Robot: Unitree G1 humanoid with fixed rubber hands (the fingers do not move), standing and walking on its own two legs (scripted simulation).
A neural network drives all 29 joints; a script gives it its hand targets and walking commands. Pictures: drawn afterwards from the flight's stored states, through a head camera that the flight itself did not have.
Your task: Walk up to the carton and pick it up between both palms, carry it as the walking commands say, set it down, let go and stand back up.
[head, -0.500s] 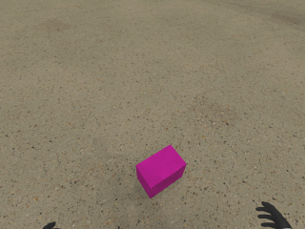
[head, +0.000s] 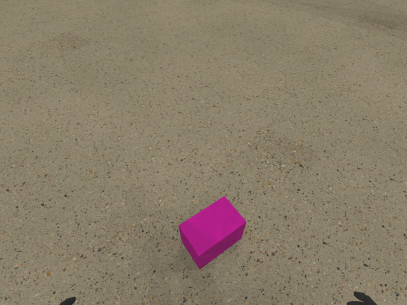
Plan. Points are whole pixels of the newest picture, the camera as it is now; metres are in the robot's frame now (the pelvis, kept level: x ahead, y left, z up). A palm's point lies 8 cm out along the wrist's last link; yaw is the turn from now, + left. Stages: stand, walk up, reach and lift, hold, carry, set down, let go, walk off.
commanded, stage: walk up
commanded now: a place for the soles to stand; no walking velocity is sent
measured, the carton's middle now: (212, 232) +0.52 -0.02 -0.68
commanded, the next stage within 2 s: none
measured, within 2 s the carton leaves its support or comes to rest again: neither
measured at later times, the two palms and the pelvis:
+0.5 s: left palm out of the picture +0.12 +0.31 -0.10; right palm out of the picture +0.06 -0.37 -0.09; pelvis +0.00 -0.03 -0.01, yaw +4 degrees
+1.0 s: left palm out of the picture +0.04 +0.18 -0.14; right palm out of the picture +0.21 -0.52 -0.06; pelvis +0.06 -0.17 -0.04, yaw +17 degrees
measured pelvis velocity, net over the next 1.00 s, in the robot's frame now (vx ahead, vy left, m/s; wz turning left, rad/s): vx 0.06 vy -0.17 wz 0.30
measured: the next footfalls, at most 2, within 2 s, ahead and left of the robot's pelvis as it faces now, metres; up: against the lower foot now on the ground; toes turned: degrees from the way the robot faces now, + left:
right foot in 0.68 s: +0.11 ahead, -0.26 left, +0.00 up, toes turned +9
left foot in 0.90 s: +0.11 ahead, -0.03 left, +0.00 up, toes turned +18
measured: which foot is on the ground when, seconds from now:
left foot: down 0.00-0.68, up 0.70-0.88, down 0.90-1.00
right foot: down 0.00-0.40, up 0.42-0.66, down 0.68-0.88, up 0.90-1.00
